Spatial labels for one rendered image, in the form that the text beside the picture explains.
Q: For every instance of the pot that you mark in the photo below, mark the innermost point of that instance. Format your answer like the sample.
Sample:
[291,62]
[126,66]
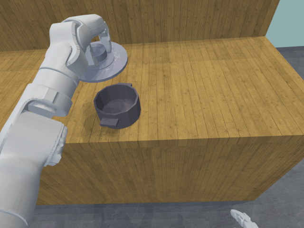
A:
[118,105]

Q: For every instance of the knob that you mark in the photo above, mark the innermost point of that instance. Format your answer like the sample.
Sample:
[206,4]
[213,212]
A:
[99,51]

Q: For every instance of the robot right hand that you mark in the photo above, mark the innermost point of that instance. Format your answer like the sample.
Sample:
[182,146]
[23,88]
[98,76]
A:
[243,219]

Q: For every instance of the robot left hand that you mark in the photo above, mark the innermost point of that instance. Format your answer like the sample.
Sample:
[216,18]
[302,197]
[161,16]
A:
[97,27]

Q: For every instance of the left robot upper arm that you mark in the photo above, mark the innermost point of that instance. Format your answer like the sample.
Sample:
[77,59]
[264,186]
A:
[34,142]

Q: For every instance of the left robot forearm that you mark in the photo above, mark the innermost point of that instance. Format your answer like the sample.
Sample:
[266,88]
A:
[53,87]

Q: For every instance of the lid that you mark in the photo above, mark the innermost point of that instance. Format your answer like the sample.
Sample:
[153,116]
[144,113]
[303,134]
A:
[109,68]

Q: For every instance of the table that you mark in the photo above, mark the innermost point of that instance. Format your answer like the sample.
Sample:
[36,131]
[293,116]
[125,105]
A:
[222,111]

